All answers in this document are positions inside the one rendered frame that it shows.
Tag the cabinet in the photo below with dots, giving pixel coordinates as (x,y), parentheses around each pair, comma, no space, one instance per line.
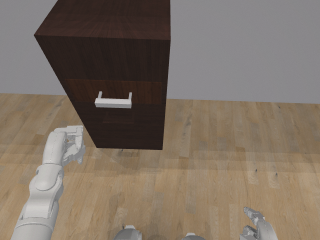
(114,40)

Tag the robot left hand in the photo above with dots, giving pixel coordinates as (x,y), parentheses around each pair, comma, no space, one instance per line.
(56,146)

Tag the drawer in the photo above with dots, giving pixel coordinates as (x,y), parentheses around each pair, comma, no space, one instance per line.
(143,92)

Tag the robot left forearm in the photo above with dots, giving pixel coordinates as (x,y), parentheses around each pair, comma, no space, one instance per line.
(39,214)

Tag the handle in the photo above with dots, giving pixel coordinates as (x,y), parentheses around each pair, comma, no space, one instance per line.
(113,103)
(118,122)

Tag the robot left shin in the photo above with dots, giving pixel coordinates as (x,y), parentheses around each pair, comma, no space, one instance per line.
(129,227)

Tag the robot left thigh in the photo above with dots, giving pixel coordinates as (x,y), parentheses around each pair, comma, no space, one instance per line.
(128,234)

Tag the robot right hand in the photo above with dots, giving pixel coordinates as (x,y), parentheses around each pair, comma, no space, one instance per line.
(263,231)

